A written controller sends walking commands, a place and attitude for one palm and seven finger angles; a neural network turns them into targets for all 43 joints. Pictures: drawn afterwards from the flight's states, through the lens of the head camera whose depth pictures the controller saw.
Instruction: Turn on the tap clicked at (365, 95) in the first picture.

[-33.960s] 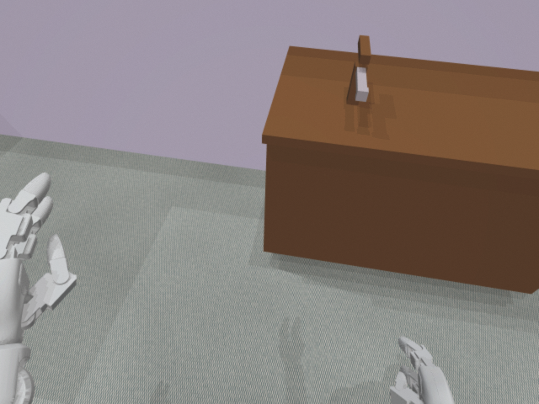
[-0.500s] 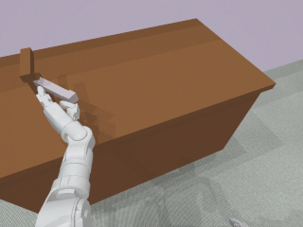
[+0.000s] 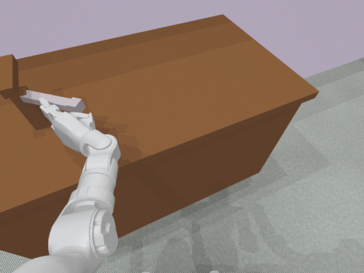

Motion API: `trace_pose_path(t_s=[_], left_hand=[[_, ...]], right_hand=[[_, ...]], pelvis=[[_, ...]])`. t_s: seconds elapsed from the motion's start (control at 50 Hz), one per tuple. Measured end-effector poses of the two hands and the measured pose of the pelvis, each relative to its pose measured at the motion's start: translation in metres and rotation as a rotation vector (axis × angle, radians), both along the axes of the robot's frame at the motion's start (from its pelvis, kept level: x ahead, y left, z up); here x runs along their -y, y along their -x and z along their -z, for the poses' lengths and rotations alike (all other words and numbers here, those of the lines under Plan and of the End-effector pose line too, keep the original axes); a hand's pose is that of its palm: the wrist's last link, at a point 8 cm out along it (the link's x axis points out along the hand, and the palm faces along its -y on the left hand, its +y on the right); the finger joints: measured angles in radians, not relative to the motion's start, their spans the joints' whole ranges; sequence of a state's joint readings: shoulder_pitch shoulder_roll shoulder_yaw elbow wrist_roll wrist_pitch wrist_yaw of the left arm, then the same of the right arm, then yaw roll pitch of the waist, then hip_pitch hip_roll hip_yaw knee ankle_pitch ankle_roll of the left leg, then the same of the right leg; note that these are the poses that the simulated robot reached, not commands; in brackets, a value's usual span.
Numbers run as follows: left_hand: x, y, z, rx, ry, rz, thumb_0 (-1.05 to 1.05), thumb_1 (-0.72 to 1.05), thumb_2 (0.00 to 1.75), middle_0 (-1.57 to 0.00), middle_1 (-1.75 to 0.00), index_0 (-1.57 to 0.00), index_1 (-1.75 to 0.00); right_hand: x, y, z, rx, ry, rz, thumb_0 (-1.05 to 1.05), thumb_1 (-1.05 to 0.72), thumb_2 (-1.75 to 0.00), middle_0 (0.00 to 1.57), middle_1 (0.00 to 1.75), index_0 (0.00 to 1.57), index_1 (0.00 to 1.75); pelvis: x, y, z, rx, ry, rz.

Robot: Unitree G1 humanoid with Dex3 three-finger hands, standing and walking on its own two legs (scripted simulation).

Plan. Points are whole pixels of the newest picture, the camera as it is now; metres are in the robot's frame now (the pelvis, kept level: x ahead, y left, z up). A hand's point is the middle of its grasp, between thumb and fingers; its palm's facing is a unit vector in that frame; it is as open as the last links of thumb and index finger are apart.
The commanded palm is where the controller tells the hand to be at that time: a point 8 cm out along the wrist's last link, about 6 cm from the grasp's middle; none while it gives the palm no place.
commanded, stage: push the lever round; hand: left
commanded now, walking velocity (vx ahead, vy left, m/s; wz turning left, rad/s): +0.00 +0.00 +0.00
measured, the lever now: (76, 106) +0.48 +0.24 +0.09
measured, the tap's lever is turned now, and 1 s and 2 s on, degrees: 51 78 81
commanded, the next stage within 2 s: lift the hand up off the lever in 0.88 s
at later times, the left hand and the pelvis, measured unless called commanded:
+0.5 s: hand (99, 106) +0.49 +0.19 +0.09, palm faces +0.84 -0.52 -0.15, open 8.0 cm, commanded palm +0.43 +0.20 +0.09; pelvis +0.01 +0.00 +0.00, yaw +0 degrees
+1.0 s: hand (100, 94) +0.53 +0.19 +0.09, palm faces +0.83 -0.54 -0.16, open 8.0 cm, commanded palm +0.47 +0.20 +0.09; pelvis +0.01 +0.00 +0.00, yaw -1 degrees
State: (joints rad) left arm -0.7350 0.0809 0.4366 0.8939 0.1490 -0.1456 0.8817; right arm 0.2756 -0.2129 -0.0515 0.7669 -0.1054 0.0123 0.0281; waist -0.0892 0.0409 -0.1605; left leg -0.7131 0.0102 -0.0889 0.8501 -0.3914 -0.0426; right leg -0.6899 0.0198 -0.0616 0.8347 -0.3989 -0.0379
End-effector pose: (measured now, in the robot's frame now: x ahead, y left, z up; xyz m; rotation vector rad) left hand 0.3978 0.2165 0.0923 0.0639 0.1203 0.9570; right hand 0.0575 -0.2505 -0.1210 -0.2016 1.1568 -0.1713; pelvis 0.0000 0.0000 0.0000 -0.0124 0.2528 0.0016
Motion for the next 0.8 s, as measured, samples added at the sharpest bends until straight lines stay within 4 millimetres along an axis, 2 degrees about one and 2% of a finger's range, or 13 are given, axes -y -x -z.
trace_pose_path(t_s=[0.28, 0.52, 0.8], left_hand=[[0.011, -0.02, -0.003, -0.032, 0.007, -0.044, 0.02, 0.91, 0.91, -0.16, -0.15, -0.13, -0.14], [0.018, -0.035, -0.006, -0.056, 0.012, -0.072, 0.02, 0.9, 0.9, -0.16, -0.15, -0.1, -0.13], [0.013, -0.057, -0.008, -0.073, -0.002, -0.058, 0.02, 0.9, 0.9, -0.16, -0.15, -0.11, -0.13]], right_hand=[[0.003, 0.023, 0.004, -0.072, -0.016, 0.017, 0.0, -0.91, -0.9, 0.2, 0.3, 0.2, 0.3], [0.002, 0.033, 0.005, -0.109, -0.028, 0.015, 0.0, -0.91, -0.9, 0.2, 0.3, 0.2, 0.3], [0.001, 0.047, 0.003, -0.149, -0.026, 0.034, 0.0, -0.91, -0.9, 0.2, 0.3, 0.2, 0.3]], pelvis=[[0.004, -0.004, 0.001, -0.031, 0.0, 0.002], [0.005, -0.006, 0.002, -0.053, 0.003, -0.001], [0.004, -0.009, 0.003, -0.083, 0.006, 0.006]])
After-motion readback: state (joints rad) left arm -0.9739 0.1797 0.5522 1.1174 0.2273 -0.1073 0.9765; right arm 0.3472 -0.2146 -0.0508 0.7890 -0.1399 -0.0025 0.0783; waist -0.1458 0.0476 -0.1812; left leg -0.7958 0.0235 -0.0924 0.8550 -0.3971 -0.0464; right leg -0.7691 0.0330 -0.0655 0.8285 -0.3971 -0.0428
